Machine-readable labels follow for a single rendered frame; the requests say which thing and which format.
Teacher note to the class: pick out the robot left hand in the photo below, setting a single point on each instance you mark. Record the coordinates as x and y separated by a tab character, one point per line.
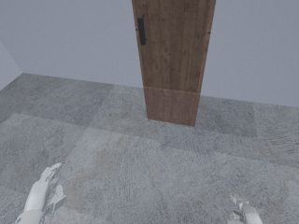
38	198

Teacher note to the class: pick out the robot left forearm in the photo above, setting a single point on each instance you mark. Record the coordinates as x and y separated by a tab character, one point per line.
31	217

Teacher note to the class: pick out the handle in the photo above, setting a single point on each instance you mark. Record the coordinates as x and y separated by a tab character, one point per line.
141	29

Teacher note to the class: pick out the cupboard door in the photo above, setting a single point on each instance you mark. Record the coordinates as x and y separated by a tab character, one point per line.
176	35

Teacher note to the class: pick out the robot right hand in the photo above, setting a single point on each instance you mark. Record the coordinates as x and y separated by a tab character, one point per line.
249	214

